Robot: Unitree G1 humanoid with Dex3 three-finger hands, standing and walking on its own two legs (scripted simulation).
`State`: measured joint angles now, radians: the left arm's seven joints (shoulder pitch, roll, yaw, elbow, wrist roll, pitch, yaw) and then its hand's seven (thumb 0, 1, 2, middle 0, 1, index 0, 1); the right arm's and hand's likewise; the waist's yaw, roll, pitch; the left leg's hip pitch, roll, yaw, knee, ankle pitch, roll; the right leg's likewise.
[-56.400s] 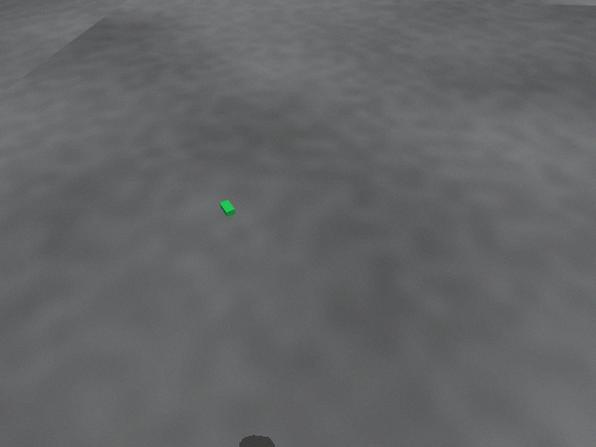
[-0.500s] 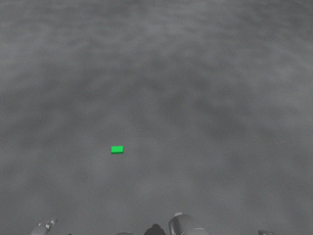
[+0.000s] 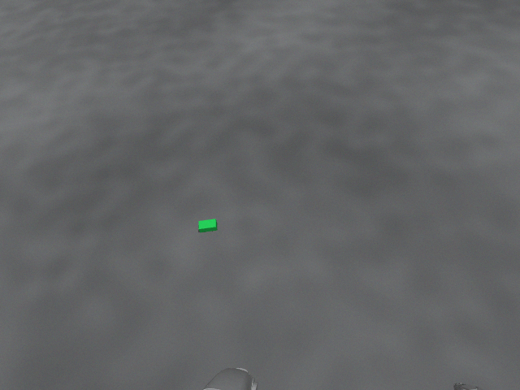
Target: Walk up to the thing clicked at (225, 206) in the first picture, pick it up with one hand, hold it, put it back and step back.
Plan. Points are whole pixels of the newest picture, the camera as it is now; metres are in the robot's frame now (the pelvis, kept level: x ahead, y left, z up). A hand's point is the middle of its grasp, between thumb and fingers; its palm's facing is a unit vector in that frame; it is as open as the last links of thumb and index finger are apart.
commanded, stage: step back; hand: left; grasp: from above
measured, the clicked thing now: (207, 225) +0.84 +0.33 -0.75
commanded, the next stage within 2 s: stand in 1.62 s
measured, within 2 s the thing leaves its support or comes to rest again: neither
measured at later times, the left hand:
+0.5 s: hand out of the picture -0.11 +0.26 -0.16, palm faces -0.02 -0.91 -0.41, open 7.4 cm
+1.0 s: hand out of the picture -0.19 +0.27 -0.15, palm faces +0.06 -0.92 -0.39, open 7.4 cm
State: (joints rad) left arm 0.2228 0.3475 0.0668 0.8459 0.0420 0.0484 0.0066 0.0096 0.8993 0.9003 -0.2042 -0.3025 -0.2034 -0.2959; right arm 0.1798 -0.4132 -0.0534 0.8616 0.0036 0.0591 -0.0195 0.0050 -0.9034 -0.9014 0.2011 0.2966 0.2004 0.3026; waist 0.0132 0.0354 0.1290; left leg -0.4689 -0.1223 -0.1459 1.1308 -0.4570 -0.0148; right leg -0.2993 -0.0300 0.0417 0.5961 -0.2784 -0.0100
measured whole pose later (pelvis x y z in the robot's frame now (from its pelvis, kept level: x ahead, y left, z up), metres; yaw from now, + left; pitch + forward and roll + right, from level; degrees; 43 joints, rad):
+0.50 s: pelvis -0.18 -0.02 -0.02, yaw -2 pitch -2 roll +1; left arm 0.21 0.39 0.06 0.91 0.02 0.03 0.01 0.01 0.90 0.90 -0.20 -0.30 -0.20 -0.30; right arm 0.08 -0.39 -0.05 0.81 -0.04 0.04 0.01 0.00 -0.90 -0.90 0.20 0.30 0.20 0.30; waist 0.03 -0.01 0.15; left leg -0.40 0.05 0.04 0.63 -0.20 0.00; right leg -0.20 0.02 0.05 0.65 -0.43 0.00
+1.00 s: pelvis -0.23 -0.01 +0.00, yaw +4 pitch -3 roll +1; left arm 0.25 0.40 0.06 0.96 0.02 0.02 -0.01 0.01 0.90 0.90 -0.20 -0.30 -0.20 -0.30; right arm 0.25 -0.35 -0.06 0.96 -0.04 -0.02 0.03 0.01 -0.90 -0.90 0.20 0.30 0.20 0.30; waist 0.00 -0.02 0.06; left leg -0.19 -0.02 0.00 0.53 -0.30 0.03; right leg -0.34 -0.02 0.01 0.88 -0.50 -0.03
